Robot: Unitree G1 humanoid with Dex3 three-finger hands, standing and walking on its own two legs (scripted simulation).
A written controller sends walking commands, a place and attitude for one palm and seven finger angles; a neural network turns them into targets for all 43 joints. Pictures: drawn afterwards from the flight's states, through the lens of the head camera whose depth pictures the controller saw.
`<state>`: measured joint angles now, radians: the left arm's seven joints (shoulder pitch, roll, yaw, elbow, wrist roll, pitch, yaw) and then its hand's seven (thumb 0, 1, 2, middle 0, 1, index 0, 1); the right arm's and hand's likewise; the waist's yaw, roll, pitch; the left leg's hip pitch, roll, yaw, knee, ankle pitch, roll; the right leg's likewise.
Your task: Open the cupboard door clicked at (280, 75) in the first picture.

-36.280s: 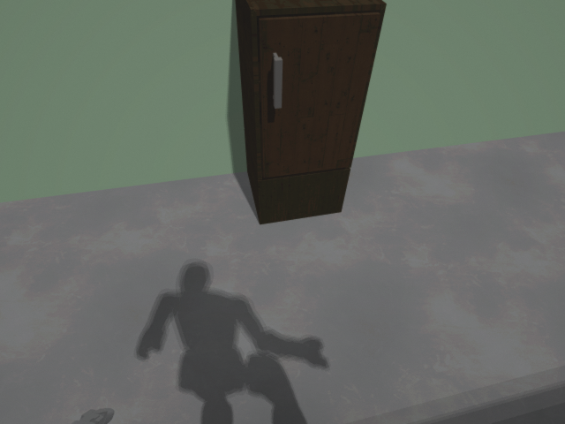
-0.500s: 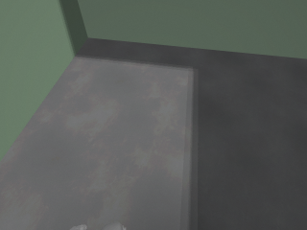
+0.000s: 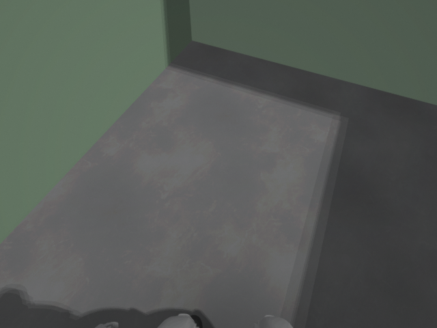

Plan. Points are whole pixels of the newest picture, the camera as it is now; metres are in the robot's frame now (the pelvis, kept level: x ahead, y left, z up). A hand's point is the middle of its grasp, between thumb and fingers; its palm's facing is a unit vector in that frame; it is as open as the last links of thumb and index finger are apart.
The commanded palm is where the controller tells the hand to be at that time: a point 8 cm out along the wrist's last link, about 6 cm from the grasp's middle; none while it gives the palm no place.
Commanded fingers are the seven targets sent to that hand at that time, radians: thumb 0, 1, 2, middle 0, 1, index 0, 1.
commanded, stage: turn to face it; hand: left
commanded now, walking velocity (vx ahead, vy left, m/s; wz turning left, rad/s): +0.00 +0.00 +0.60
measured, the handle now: out of the picture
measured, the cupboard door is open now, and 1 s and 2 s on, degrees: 46 46 46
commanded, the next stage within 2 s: none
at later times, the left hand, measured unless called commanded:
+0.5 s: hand out of the picture +0.01 +0.14 -0.18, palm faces +0.35 -0.91 -0.24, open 7.4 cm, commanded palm none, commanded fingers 0.00 0.90 0.90 -0.20 -0.30 -0.20 -0.30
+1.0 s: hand out of the picture +0.02 +0.07 -0.14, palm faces +0.59 -0.76 -0.27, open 7.4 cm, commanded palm none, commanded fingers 0.00 0.90 0.90 -0.20 -0.30 -0.20 -0.30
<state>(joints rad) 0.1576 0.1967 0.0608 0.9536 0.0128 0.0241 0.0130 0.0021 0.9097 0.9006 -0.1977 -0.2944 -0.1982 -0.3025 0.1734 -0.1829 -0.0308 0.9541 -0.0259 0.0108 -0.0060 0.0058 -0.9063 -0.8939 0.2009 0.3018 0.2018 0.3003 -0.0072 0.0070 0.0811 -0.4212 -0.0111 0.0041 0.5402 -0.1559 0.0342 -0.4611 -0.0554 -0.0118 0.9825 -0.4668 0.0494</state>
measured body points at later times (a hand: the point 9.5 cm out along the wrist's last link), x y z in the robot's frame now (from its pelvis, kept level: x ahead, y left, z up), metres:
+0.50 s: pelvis +0.04 -0.06 -0.01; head +0.09 -0.04 +0.44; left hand -0.01 +0.19 -0.16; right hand +0.25 -0.27 -0.14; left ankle +0.01 +0.05 -0.74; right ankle +0.01 -0.17 -0.72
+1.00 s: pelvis +0.08 -0.13 +0.01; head +0.13 -0.11 +0.46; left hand -0.02 +0.11 -0.12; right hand +0.31 -0.28 -0.14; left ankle -0.02 -0.03 -0.65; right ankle +0.14 -0.21 -0.73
